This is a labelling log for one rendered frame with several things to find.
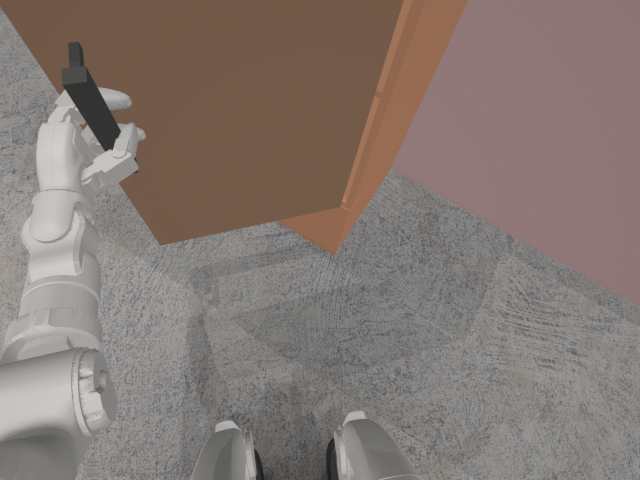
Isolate left robot upper arm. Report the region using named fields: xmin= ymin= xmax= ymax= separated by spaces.
xmin=0 ymin=347 xmax=117 ymax=480

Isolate handle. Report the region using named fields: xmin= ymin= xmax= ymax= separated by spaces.
xmin=62 ymin=42 xmax=138 ymax=174

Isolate left robot hand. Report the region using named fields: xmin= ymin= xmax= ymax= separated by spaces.
xmin=36 ymin=87 xmax=146 ymax=205

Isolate cupboard door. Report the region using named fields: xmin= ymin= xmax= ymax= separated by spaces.
xmin=0 ymin=0 xmax=404 ymax=246

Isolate robot left forearm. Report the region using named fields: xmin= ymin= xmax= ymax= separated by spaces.
xmin=0 ymin=189 xmax=102 ymax=365

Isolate right robot thigh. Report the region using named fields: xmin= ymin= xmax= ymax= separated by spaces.
xmin=334 ymin=419 xmax=422 ymax=480

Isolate robot thigh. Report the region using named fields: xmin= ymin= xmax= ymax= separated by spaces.
xmin=334 ymin=419 xmax=422 ymax=480
xmin=190 ymin=428 xmax=257 ymax=480

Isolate left robot thigh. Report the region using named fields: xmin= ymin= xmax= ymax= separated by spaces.
xmin=190 ymin=428 xmax=257 ymax=480

